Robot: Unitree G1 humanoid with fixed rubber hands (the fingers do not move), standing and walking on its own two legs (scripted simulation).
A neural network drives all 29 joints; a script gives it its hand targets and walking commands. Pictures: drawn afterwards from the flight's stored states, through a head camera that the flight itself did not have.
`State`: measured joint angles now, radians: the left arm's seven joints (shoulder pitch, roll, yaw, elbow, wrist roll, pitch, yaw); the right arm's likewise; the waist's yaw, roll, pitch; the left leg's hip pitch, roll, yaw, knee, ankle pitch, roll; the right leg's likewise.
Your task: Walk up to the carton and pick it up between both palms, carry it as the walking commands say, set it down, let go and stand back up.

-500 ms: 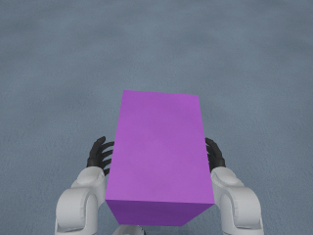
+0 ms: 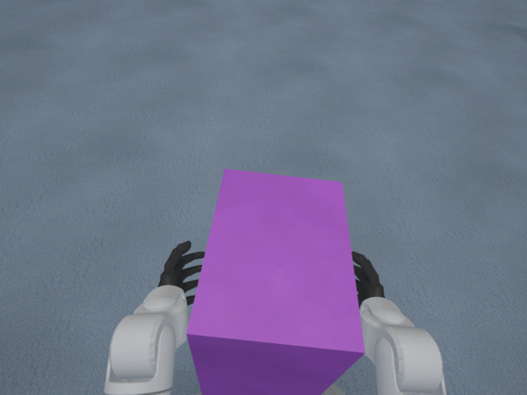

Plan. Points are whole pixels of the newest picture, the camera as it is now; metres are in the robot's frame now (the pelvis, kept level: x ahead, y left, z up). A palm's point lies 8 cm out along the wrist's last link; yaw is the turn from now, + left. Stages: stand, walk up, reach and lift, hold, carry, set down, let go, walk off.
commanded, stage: carry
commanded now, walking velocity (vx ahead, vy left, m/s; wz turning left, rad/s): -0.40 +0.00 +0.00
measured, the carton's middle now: (268, 293) +0.28 +0.01 -0.02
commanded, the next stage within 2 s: none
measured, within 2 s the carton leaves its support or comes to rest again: neither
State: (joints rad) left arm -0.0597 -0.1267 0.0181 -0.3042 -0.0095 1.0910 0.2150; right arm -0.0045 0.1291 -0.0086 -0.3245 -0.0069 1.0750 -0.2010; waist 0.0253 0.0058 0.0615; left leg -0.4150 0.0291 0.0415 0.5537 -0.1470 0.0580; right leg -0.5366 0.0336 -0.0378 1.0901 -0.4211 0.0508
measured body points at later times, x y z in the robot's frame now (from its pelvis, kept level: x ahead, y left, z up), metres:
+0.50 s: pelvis -0.25 +0.00 +0.00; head -0.22 +0.02 +0.44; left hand +0.03 +0.12 +0.04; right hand +0.00 -0.15 +0.05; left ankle -0.30 +0.08 -0.74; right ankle -0.20 -0.10 -0.73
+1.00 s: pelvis -0.39 -0.01 +0.01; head -0.43 -0.01 +0.45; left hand -0.12 +0.12 +0.03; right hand -0.15 -0.16 +0.03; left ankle -0.30 +0.08 -0.73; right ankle -0.41 -0.10 -0.73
